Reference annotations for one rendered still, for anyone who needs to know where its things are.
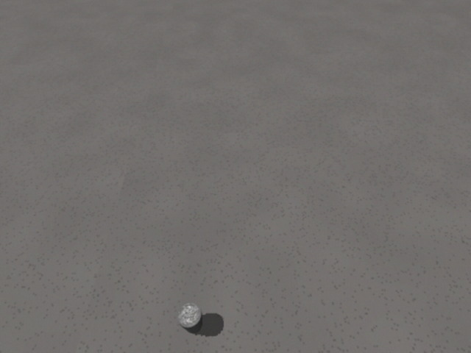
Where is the cup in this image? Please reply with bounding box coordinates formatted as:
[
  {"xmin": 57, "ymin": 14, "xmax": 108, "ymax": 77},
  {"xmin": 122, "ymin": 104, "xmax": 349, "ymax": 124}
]
[{"xmin": 177, "ymin": 302, "xmax": 202, "ymax": 334}]

